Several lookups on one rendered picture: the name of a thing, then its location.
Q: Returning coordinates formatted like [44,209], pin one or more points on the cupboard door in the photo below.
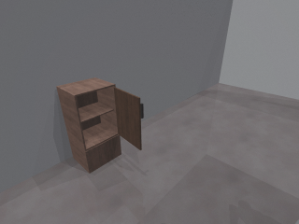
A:
[128,114]

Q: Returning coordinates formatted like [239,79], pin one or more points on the handle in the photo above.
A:
[141,111]

